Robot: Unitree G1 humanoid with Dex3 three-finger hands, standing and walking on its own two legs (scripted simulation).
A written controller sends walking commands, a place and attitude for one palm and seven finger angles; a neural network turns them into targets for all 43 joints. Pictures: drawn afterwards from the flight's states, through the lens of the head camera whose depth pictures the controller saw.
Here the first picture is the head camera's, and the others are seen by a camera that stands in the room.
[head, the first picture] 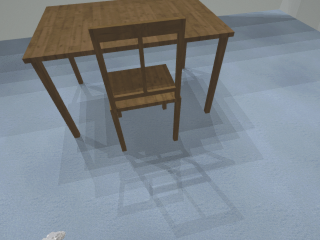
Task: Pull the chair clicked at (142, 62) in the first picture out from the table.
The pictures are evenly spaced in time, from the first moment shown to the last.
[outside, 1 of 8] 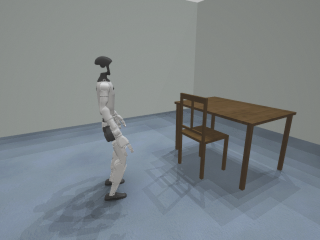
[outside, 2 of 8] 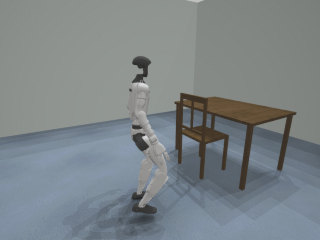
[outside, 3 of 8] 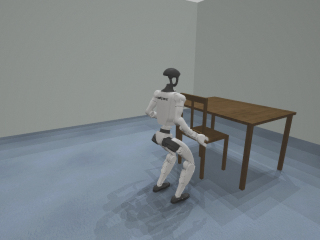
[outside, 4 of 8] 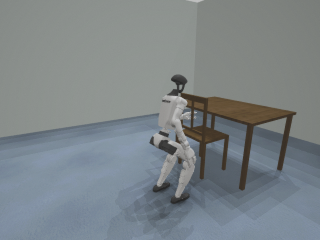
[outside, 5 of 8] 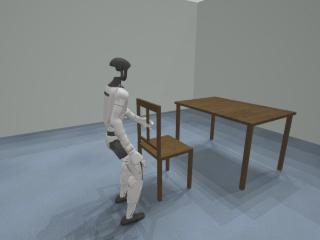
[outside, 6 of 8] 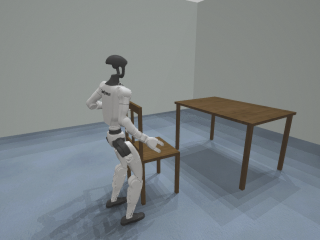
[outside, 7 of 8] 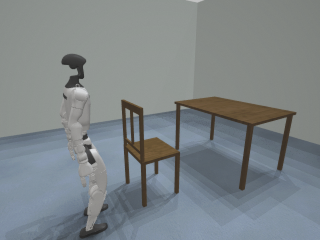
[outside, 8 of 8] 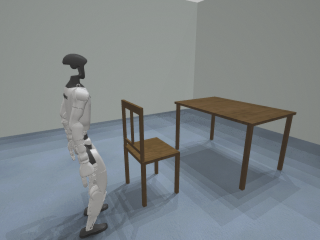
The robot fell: no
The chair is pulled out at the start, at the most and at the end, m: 0.00 0.75 0.74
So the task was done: yes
